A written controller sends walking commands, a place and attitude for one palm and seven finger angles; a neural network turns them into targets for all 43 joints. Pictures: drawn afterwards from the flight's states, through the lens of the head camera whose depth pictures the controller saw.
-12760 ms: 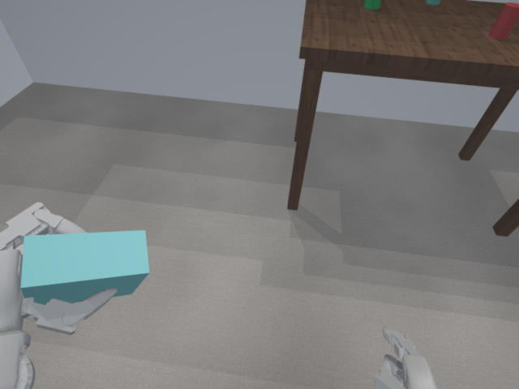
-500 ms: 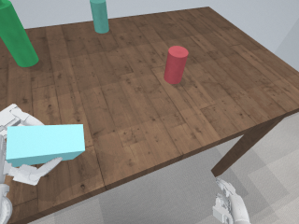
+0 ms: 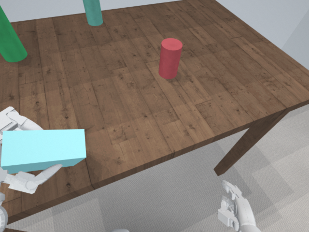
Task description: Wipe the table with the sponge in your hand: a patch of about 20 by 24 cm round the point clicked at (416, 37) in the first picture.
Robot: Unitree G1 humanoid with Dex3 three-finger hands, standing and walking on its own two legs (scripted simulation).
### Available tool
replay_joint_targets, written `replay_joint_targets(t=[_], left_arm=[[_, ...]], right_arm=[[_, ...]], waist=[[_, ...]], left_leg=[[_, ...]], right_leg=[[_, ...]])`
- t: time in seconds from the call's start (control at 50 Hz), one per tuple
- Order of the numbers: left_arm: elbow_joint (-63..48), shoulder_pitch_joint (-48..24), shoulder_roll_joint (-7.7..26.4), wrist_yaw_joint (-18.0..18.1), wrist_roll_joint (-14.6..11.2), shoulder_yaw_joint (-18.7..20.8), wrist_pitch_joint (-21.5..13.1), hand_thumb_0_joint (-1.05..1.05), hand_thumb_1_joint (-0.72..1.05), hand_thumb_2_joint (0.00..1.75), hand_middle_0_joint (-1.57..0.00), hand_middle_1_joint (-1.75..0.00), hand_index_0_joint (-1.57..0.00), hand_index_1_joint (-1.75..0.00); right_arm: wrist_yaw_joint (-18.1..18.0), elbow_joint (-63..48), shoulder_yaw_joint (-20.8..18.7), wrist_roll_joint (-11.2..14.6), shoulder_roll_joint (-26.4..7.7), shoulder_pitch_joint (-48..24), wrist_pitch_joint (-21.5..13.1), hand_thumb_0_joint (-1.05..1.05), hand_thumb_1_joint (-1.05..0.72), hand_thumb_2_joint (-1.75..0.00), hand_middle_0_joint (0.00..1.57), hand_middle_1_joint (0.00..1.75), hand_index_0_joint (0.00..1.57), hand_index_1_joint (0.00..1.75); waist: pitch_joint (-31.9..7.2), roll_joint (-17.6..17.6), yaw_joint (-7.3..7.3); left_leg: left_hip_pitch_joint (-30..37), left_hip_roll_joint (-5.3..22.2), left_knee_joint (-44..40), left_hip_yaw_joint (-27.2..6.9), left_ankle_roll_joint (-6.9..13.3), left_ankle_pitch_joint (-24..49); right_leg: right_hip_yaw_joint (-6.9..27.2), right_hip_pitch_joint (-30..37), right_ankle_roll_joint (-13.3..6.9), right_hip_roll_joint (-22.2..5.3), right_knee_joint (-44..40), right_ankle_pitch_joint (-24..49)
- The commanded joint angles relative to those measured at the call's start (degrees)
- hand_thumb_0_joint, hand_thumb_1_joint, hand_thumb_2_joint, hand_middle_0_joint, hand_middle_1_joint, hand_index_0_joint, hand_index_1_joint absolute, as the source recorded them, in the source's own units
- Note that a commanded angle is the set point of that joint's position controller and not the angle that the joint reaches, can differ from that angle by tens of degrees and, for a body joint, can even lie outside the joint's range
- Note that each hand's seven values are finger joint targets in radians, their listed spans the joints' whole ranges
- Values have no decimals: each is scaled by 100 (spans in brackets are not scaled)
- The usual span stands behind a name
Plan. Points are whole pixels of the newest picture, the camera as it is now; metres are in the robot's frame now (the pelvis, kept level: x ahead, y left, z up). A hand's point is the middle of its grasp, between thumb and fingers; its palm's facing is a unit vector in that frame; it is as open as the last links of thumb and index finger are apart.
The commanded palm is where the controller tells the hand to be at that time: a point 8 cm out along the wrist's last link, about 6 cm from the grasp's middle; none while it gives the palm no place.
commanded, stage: shuffle to correct the standing spot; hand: left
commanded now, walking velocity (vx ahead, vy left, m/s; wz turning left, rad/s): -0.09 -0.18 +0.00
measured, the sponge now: (56, 150) +0.23 +0.21 +0.14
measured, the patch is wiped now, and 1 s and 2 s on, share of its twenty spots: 0.00 0.00 0.00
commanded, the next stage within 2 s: come to a stop and stand still in 0.26 s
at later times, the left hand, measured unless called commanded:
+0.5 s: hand (52, 159) +0.21 +0.20 +0.16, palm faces +0.31 -0.85 -0.44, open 9.4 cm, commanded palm +0.15 +0.25 +0.18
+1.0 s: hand (33, 138) +0.24 +0.25 +0.16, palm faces +0.37 -0.85 -0.38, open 9.4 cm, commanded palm +0.18 +0.29 +0.18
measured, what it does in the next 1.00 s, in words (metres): stands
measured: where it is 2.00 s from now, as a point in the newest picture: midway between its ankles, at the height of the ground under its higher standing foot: outside the picture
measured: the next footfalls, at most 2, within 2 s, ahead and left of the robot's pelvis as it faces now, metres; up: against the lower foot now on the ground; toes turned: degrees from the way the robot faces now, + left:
none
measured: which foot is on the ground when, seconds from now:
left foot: down 0.00-1.00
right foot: down 0.00-1.00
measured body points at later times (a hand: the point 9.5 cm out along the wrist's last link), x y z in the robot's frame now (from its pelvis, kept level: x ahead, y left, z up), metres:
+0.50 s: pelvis -0.01 -0.03 -0.01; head +0.04 -0.02 +0.44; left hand +0.19 +0.25 +0.19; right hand +0.16 -0.27 -0.09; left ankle +0.03 +0.11 -0.74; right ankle +0.01 -0.10 -0.74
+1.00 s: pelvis +0.02 +0.01 +0.00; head +0.06 +0.03 +0.45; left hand +0.22 +0.30 +0.18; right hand +0.21 -0.21 -0.08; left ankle +0.03 +0.11 -0.74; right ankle +0.01 -0.10 -0.74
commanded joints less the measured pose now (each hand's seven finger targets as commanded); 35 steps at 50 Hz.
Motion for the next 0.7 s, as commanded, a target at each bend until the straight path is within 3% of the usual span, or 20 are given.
replay_joint_targets(t=[0.0,0.02,0.04,0.12,0.14,0.18,0.24,0.3,0.32,0.38,0.44,0.5,0.52,0.6,0.62,0.68], left_arm=[[-1237,-369,894,100,-90,620,-303,0,10,130,-120,-160,-120,-160],[-1228,-231,945,129,-94,691,-284,0,10,130,-120,-160,-120,-160],[-1150,-227,784,111,-107,549,-272,0,10,130,-120,-160,-120,-160],[-1233,-86,1015,138,-128,735,-246,0,10,130,-120,-160,-120,-160],[-1205,-74,819,112,-146,562,-243,0,10,130,-120,-160,-120,-160],[-1376,-163,1000,123,-151,690,-264,0,10,130,-120,-160,-120,-160],[-1339,105,953,130,-193,689,-255,0,10,130,-120,-160,-120,-160],[-1497,74,1099,111,-208,830,-335,0,10,130,-120,-160,-120,-160],[-1502,223,1148,134,-201,881,-340,0,10,130,-120,-160,-120,-160],[-1454,248,1104,142,-205,879,-376,0,10,130,-120,-160,-120,-160],[-1243,426,951,257,-200,776,-319,0,10,130,-120,-160,-120,-160],[-1306,195,983,362,-159,736,-287,0,10,130,-120,-160,-120,-160],[-1345,213,999,404,-145,716,-266,0,10,130,-120,-160,-120,-160],[-1066,-74,894,411,-73,586,-207,0,10,130,-120,-160,-120,-160],[-1050,12,896,419,-43,567,-180,0,10,130,-120,-160,-120,-160],[-1018,-276,821,411,20,486,-194,0,10,130,-120,-160,-120,-160]], right_arm=[[-144,-870,-387,-19,-826,-331,-283,0,-90,-90,20,30,20,30],[-152,-847,-360,3,-803,-404,-306,0,-90,-90,20,30,20,30],[-161,-839,-348,-20,-791,-302,-266,0,-90,-90,20,30,20,30],[-193,-850,-376,-7,-806,-372,-295,0,-90,-90,20,30,20,30],[-191,-843,-373,-19,-805,-268,-255,0,-90,-90,20,30,20,30],[-214,-856,-402,-33,-833,-286,-261,0,-90,-90,20,30,20,30],[-225,-852,-380,-27,-798,-248,-255,0,-90,-90,20,30,20,30],[-242,-851,-422,-31,-797,-193,-271,0,-90,-90,20,30,20,30],[-246,-824,-398,-24,-771,-296,-286,0,-90,-90,20,30,20,30],[-251,-861,-413,-23,-807,-220,-268,0,-90,-90,20,30,20,30],[-254,-806,-347,0,-780,-171,-257,0,-90,-90,20,30,20,30],[-270,-727,-308,-6,-766,-222,-268,0,-90,-90,20,30,20,30],[-289,-663,-284,-16,-795,-296,-279,0,-90,-90,20,30,20,30],[-309,-650,-241,-23,-823,-335,-250,0,-90,-90,20,30,20,30],[-318,-638,-232,-26,-845,-438,-258,0,-90,-90,20,30,20,30],[-291,-628,-209,-28,-851,-361,-246,0,-90,-90,20,30,20,30]], waist=[[-1158,445,-70],[-1203,522,-74],[-1230,499,-87],[-1167,370,-84],[-1183,340,-108],[-1142,332,-105],[-1166,284,-111],[-1213,205,-97],[-1272,391,-98],[-1425,469,-57],[-1422,198,-89],[-1142,-146,-127],[-1137,-38,-134],[-793,171,-116],[-706,375,-106],[-752,464,-92]], left_leg=[[214,407,-424,-304,70,256],[297,375,-445,-266,76,203],[212,390,-438,-303,97,175],[263,310,-278,-224,79,66],[211,299,-230,-216,90,12],[179,275,-164,-197,74,87],[192,270,-66,-177,74,193],[263,290,78,-121,26,773],[387,325,36,-137,23,1070],[218,391,-15,-156,65,779],[189,85,205,-106,50,-294],[414,-100,508,-177,30,-486],[527,-83,348,-277,40,-419],[175,73,-406,-543,131,-655],[189,118,-554,-607,161,-696],[-178,200,-873,-785,205,-692]], right_leg=[[461,208,96,-390,-238,786],[480,158,98,-342,-264,747],[426,228,95,-370,-233,688],[561,-3,62,-433,-342,639],[547,16,36,-481,-330,574],[576,-65,34,-505,-338,615],[606,-119,16,-562,-323,701],[595,-172,97,-614,-261,1327],[551,-176,99,-571,-185,1528],[568,41,227,-559,-146,1209],[1029,-139,29,-843,-527,195],[1366,-773,-210,-1105,-949,-920],[1305,-791,-281,-1070,-865,-925],[922,-488,-38,-655,-736,-1191],[890,-494,-32,-560,-702,-1117],[670,133,34,-410,-497,-577]])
